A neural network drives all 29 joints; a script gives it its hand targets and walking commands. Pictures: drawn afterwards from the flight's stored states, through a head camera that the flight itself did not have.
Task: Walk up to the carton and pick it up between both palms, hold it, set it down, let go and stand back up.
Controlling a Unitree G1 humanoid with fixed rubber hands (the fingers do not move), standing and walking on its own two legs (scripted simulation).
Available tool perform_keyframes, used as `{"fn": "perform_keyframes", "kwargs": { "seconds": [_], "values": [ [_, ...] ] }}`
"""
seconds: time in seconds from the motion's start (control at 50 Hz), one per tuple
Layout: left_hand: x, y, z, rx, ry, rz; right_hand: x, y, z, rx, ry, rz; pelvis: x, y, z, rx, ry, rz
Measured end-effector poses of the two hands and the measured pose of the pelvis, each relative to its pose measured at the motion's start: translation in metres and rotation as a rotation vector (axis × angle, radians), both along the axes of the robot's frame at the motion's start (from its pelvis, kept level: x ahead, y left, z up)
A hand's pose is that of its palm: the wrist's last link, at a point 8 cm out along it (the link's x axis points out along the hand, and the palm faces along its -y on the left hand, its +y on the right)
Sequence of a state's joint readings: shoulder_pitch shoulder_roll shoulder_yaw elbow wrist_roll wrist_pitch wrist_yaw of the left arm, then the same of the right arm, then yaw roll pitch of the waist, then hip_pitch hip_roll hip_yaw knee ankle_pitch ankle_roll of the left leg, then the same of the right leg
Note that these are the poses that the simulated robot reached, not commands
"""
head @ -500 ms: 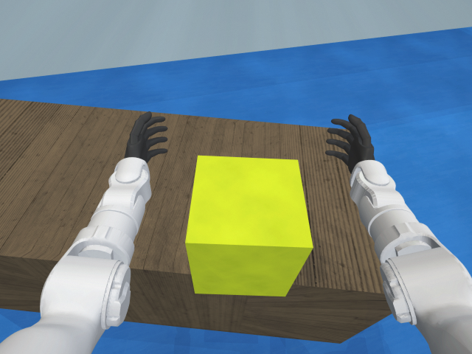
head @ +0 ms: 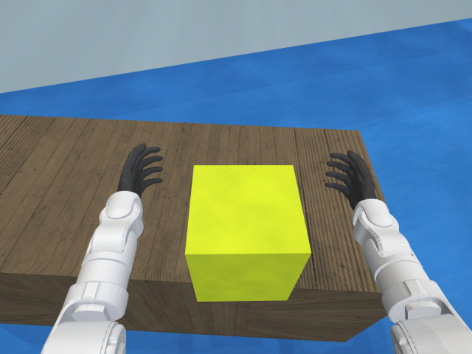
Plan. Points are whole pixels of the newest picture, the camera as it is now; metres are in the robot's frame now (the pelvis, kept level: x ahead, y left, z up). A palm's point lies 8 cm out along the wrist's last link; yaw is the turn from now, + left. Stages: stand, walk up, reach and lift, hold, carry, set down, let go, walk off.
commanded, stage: set down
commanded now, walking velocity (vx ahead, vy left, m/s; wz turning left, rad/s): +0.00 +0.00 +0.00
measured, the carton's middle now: (243, 236) +0.38 -0.01 -0.09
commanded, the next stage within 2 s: none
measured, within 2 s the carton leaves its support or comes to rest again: neither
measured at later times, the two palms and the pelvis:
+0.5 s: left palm (133, 253) +0.30 +0.19 +0.00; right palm (354, 256) +0.29 -0.21 -0.01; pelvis +0.01 +0.00 -0.01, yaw +1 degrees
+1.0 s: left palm (125, 321) +0.20 +0.20 -0.06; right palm (354, 320) +0.20 -0.20 -0.06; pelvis +0.01 +0.00 -0.01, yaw +2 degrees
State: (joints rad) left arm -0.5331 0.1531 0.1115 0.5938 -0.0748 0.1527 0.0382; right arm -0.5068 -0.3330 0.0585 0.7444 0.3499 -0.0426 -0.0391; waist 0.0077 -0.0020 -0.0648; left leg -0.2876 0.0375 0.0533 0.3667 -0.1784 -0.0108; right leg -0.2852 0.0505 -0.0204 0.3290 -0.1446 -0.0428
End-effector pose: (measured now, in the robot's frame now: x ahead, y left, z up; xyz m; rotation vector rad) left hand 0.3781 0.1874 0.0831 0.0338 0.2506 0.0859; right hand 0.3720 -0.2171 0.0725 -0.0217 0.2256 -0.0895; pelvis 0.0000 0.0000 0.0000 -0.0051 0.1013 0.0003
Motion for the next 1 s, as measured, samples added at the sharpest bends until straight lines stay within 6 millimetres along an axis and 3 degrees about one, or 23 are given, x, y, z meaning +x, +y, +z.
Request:
{"fn": "perform_keyframes", "kwargs": {
  "seconds": [0.14,0.2,0.26,0.34,0.4,0.48,0.66,0.88,1.0],
  "values": [
    [-0.071,0.01,-0.079,-0.02,0.096,0.058,-0.061,0.002,-0.056,0.004,0.052,-0.012,0.008,-0.004,-0.001,0.001,-0.05,0.028],
    [-0.082,0.011,-0.101,-0.027,0.119,0.098,-0.07,0.002,-0.073,0.019,0.087,-0.025,0.004,-0.005,-0.005,0.003,-0.015,0.032],
    [-0.074,0.009,-0.101,-0.024,0.068,0.106,-0.063,0.005,-0.078,0.033,0.08,-0.026,0.0,-0.005,-0.009,0.006,0.031,0.029],
    [-0.055,0.002,-0.084,-0.011,-0.036,0.062,-0.051,0.01,-0.073,0.04,0.021,-0.016,-0.002,-0.004,-0.011,0.005,0.066,0.019],
    [-0.054,-0.001,-0.075,0.007,-0.075,0.02,-0.052,0.011,-0.07,0.044,-0.023,-0.02,0.001,-0.002,-0.01,0.003,0.058,0.014],
    [-0.072,0.0,-0.08,0.022,-0.049,-0.011,-0.07,0.007,-0.078,0.034,-0.027,-0.033,0.007,0.0,-0.006,0.001,0.01,0.017],
    [-0.14,0.012,-0.126,0.006,0.063,0.054,-0.134,-0.007,-0.112,-0.001,0.078,-0.042,0.006,-0.001,-0.008,0.003,-0.05,0.03],
    [-0.156,0.006,-0.137,-0.002,0.013,0.043,-0.156,0.009,-0.126,0.006,0.077,-0.02,0.002,-0.002,-0.015,0.004,-0.05,0.028],
    [-0.177,0.01,-0.145,0.007,0.071,0.037,-0.173,0.015,-0.134,-0.001,0.099,-0.009,0.005,0.0,-0.015,0.0,-0.094,0.033]
  ]
}}
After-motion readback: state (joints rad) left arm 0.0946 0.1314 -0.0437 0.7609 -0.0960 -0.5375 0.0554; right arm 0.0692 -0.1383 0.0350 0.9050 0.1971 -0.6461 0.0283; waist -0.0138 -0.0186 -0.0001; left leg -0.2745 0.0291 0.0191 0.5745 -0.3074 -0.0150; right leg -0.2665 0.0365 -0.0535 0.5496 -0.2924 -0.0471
